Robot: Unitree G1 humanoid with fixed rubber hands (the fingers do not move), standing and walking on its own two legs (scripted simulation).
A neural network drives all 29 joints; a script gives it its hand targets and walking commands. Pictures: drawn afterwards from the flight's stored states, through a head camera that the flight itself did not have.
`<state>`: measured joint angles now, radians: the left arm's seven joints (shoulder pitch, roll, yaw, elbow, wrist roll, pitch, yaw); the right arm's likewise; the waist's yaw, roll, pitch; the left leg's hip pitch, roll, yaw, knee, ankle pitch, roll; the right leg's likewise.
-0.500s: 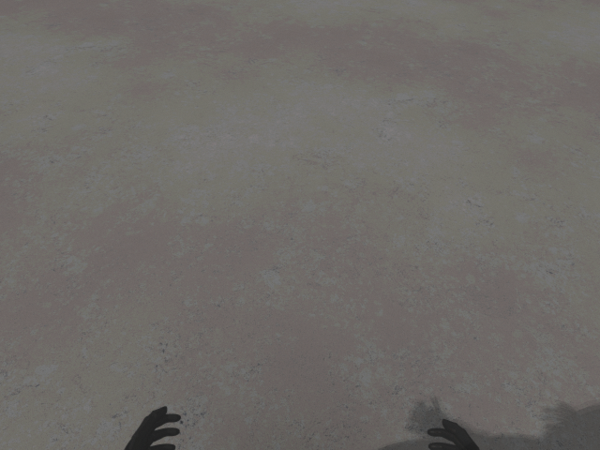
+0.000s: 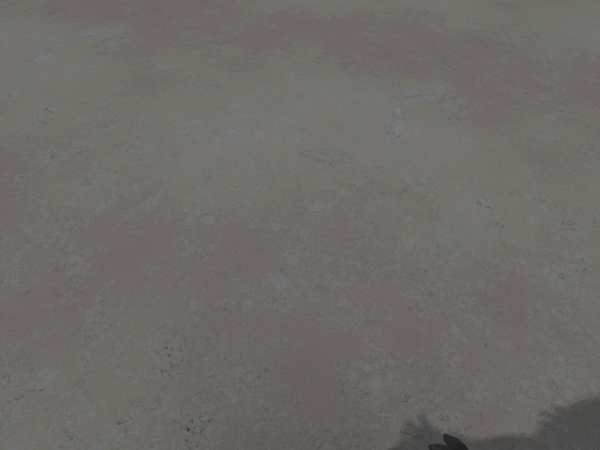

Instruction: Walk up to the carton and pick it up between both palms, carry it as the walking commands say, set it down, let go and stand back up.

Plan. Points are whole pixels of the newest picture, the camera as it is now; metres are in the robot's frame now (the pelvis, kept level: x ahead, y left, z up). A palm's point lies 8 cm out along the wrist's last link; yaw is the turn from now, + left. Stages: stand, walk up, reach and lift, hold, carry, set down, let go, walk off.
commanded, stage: stand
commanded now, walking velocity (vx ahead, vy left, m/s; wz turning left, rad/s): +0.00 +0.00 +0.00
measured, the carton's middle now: out of the picture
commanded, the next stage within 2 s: walk up in 1.50 s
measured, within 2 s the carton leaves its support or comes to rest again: neither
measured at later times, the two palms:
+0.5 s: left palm out of the picture +0.01 +0.23 -0.13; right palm out of the picture +0.03 -0.25 -0.12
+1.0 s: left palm out of the picture -0.07 +0.20 -0.13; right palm out of the picture -0.06 -0.22 -0.13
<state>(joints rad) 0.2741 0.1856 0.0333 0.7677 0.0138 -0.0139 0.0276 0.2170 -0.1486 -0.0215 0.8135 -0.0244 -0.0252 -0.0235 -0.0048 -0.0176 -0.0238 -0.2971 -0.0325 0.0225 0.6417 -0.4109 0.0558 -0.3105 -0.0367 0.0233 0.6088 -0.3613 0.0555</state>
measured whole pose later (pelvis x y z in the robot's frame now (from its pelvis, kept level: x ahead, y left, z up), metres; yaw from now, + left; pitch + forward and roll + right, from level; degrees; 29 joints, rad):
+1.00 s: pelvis -0.03 -0.01 +0.02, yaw -1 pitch +0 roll -1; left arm 0.37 0.11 0.02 1.11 0.02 -0.01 0.05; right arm 0.31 -0.12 -0.03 1.15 -0.01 0.00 -0.04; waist -0.01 -0.01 0.01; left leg -0.17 -0.03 0.03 0.46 -0.28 0.04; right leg -0.19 -0.03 0.03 0.43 -0.23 0.05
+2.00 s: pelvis -0.01 -0.05 +0.01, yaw +11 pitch +3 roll +1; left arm 0.17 0.23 0.01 0.91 0.01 0.00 0.07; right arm 0.34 -0.23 -0.08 0.92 -0.02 0.03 -0.05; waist -0.01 0.04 0.03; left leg -0.39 -0.05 -0.11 0.79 -0.49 -0.01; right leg -0.33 -0.02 -0.09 0.56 -0.27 -0.02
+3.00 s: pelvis +0.02 -0.04 +0.01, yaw +40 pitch +3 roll +1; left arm 0.19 0.22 0.03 0.82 0.02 0.01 0.04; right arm 0.25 -0.27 -0.09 0.81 -0.01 0.03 0.00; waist -0.03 0.06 0.02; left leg -0.50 -0.04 -0.06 1.02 -0.46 -0.04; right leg -0.24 -0.03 -0.10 0.49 -0.31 -0.02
